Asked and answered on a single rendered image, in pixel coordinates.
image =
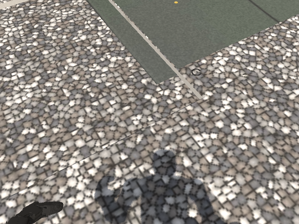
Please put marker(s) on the robot left hand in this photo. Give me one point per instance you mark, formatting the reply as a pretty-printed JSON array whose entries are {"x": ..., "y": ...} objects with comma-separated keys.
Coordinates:
[{"x": 35, "y": 211}]

